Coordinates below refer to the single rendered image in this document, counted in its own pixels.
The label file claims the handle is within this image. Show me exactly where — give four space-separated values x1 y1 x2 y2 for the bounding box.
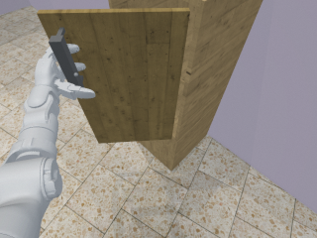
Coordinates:
49 27 84 88

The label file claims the cupboard door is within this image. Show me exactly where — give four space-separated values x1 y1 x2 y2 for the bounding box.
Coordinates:
37 7 190 144

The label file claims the robot left hand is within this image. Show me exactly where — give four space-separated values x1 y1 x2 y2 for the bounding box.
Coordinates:
35 44 96 100

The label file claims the left robot forearm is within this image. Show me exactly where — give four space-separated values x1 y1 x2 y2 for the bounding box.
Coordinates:
0 85 60 168

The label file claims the left robot upper arm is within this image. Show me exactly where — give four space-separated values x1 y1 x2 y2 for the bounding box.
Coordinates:
0 157 63 238

